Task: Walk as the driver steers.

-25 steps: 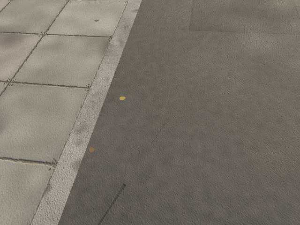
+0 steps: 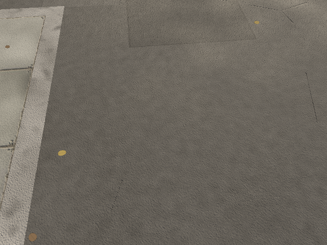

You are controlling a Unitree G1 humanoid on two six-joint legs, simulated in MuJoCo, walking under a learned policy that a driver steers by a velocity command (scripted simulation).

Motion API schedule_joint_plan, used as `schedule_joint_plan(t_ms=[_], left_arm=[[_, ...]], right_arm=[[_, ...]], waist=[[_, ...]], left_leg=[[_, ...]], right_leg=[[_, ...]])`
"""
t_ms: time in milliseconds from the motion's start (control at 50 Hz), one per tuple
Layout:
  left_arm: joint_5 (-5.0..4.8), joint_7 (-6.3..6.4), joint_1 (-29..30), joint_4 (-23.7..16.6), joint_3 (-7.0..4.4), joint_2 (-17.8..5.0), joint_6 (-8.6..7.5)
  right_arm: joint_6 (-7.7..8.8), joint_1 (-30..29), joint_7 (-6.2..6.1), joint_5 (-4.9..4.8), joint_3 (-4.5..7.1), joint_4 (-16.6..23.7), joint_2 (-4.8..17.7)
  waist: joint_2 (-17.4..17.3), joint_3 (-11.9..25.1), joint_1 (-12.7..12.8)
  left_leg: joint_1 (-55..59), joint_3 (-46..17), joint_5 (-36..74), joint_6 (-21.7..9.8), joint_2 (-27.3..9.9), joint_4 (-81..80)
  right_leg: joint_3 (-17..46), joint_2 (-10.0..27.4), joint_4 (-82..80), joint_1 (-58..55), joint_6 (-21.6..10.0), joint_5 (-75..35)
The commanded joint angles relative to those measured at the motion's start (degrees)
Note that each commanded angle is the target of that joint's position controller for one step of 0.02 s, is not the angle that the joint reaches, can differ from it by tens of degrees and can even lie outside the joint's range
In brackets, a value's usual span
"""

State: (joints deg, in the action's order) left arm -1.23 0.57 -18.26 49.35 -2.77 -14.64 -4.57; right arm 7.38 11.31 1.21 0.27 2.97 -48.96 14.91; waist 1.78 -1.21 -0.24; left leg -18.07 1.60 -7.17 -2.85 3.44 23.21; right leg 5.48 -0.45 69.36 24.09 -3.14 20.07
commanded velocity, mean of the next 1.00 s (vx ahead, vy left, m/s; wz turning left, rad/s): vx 0.46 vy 0.00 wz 0.15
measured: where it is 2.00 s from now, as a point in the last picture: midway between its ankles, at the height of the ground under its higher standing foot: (175, 209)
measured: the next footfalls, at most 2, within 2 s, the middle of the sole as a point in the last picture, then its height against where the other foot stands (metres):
right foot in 0.36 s outside the picture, level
left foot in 0.92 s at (150, 205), level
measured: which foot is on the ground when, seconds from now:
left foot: down 0.00-0.36, up 0.38-0.90, down 0.92-1.00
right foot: up 0.00-0.34, down 0.36-0.92, up 0.94-1.00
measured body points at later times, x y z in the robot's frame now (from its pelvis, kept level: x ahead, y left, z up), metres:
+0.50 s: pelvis +0.27 -0.07 +0.00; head +0.29 -0.09 +0.45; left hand +0.40 +0.19 -0.10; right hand +0.32 -0.35 -0.14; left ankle +0.20 +0.08 -0.65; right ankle +0.31 -0.16 -0.74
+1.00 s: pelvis +0.51 -0.02 -0.02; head +0.57 +0.00 +0.43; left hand +0.51 +0.27 -0.15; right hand +0.76 -0.22 -0.11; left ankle +0.60 +0.07 -0.74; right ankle +0.38 -0.18 -0.63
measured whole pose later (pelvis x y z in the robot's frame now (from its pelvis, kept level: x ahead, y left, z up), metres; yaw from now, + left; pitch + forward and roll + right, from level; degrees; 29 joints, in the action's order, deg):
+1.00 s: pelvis +0.51 -0.02 -0.02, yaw +14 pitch +3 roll -1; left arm -0.2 0.8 -15.0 47.9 -2.2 -15.8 -4.5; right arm 2.9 5.1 2.2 0.2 3.3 -39.5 15.9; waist -0.3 -3.9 1.2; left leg -29.3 1.5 -7.4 -5.6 4.0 33.5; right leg -0.4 0.4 71.5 18.8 2.4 30.2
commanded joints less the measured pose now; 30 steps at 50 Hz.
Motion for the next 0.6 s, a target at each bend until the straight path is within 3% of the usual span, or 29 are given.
schedule_joint_plan(t_ms=[20, 80, 120, 180, 260, 300, 320, 340, 360, 380, 400, 420, 460, 480, 520, 600], left_arm=[[0.34, -0.11, -1.34, -4.11, -0.65, -2.36, -0.61], [1.06, -0.09, 3.93, -6.66, 0.12, -1.40, -0.46], [1.18, -0.33, 8.14, -8.00, 0.54, -1.29, -0.70], [0.69, -0.89, 13.87, -9.37, 0.83, -1.48, -1.02], [-0.02, -1.84, 19.60, -12.04, 0.59, -3.05, -1.29], [0.03, -2.26, 18.86, -12.51, 0.10, -4.33, -1.61], [0.24, -2.27, 15.39, -11.68, -0.58, -5.44, -1.72], [0.44, -1.98, 7.58, -9.25, -1.96, -7.82, -1.74], [0.99, -1.39, -3.77, -7.02, -3.47, -12.29, -1.65], [1.34, -1.55, -8.49, -5.95, -4.66, -17.76, -1.05], [0.83, -1.77, -9.41, -5.74, -3.29, -12.32, -1.12], [0.71, -1.83, -4.80, -6.48, -2.32, -9.62, -1.33], [1.19, -2.25, 3.13, -7.76, -1.29, -6.19, -1.39], [1.57, -2.37, 4.79, -7.73, -1.02, -5.14, -1.74], [1.58, -2.50, 4.98, -6.52, -1.25, -5.06, -2.60], [2.20, -1.40, 1.88, -3.61, -1.99, -6.67, -2.97]], right_arm=[[0.58, 2.01, 0.27, 0.10, 0.49, 1.38, 3.89], [0.51, 4.33, -0.11, -0.48, 1.20, 0.07, 7.08], [-0.02, 5.43, -0.49, -0.78, 1.40, -0.31, 8.16], [-0.68, 8.11, -0.62, -1.43, 1.30, -1.31, 9.05], [-1.64, 11.74, -0.57, -1.87, 1.19, -3.06, 9.66], [-2.34, 11.37, -0.72, -1.89, 1.38, -3.32, 10.48], [-2.70, 10.42, -0.83, -1.84, 1.35, -3.17, 10.78], [-2.94, 10.32, -0.91, -1.52, 0.88, -3.01, 9.68], [-2.81, 9.55, -1.05, -0.44, -0.20, -1.34, 7.36], [-1.55, 15.80, -0.81, -0.44, -2.34, -0.37, 0.16], [-0.38, 14.56, -0.65, -1.58, -1.22, -1.11, 5.13], [0.22, 9.69, -0.44, -2.70, -0.14, 0.55, 8.84], [-0.33, 5.16, -0.84, -1.56, 0.00, 1.23, 7.62], [-1.21, 6.15, -0.88, -1.44, 0.19, 1.01, 6.78], [-2.92, 7.62, -0.88, -1.76, 0.03, 0.33, 4.58], [-3.84, 2.96, -1.10, -1.67, 0.50, 2.16, 4.04]], waist=[[-5.17, 2.81, 0.94], [-4.60, 0.54, 0.24], [-4.47, 0.14, -0.88], [-5.26, -0.68, -2.83], [-6.10, -1.80, -4.12], [-6.54, -1.35, -2.49], [-6.53, 0.38, 0.01], [-5.46, 4.96, 3.52], [-0.40, 13.02, 7.97], [15.03, 19.49, 5.72], [11.76, 20.05, 6.74], [8.26, 12.14, 5.69], [1.47, 5.47, 2.44], [2.66, 4.74, 0.57], [2.77, 3.46, -0.80], [0.76, 0.47, -0.08]], left_leg=[[9.82, -18.03, 3.19, -11.30, -15.72, -14.14], [7.92, -14.20, 6.37, -12.46, -16.30, -16.90], [7.90, -11.13, 7.15, -11.37, -15.24, -17.28], [7.50, -7.13, 7.64, -9.29, -13.49, -16.19], [13.08, -8.44, 5.31, -8.00, -16.52, -13.42], [15.60, -8.92, 7.83, -6.97, -17.86, -10.36], [15.68, -7.75, 14.47, -5.93, -16.97, -6.00], [14.08, -5.19, 21.96, -4.52, -14.12, 3.42], [4.47, -1.72, 14.83, -2.12, -10.69, 20.60], [-18.81, 0.73, -15.11, 1.60, -1.16, 41.61], [-25.83, -7.15, -24.48, 0.85, -2.76, 50.32], [-29.21, -7.19, -19.92, -0.26, -5.83, 51.78], [-24.87, -5.76, -11.26, 0.00, -10.09, 46.40], [-21.26, -6.35, -8.89, 0.18, -11.56, 44.10], [-18.38, -6.46, -6.33, 0.82, -11.57, 42.35], [-24.37, -10.02, 2.82, 1.73, -9.82, 35.08]], right_leg=[[0.64, 6.58, -2.96, 10.69, 0.04, -3.10], [-1.31, 8.10, -12.54, 13.41, 1.45, -7.21], [-2.35, 7.91, -20.45, 13.01, 1.84, -13.85], [-4.66, 5.76, -30.30, 9.01, 2.30, -21.04], [-4.93, 4.47, -36.40, 8.18, 1.08, -19.40], [-5.60, 3.49, -39.11, 5.18, -0.47, -15.97], [-6.80, 2.11, -40.81, -0.25, -1.45, -15.12], [-7.57, 0.89, -41.80, -10.67, -2.98, -14.64], [2.11, 9.64, -41.15, -26.83, -6.74, -15.23], [27.63, 22.59, -46.61, -45.63, -15.33, -6.67], [36.31, 23.41, -51.81, -45.03, -15.54, -1.67], [28.36, 21.55, -52.29, -38.35, -13.09, -4.11], [15.52, 16.85, -55.21, -24.58, -10.80, -14.00], [11.67, 15.39, -57.11, -20.56, -9.96, -16.23], [6.28, 14.10, -60.11, -16.40, -9.97, -19.85], [-1.25, 14.15, -62.07, -17.57, -9.25, -26.05]])
Keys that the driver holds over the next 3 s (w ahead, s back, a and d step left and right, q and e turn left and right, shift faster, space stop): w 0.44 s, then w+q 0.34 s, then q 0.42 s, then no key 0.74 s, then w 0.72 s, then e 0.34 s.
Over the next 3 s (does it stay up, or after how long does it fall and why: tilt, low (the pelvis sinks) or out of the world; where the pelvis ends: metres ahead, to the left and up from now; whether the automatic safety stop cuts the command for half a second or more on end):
stays up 0.95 0.18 0.01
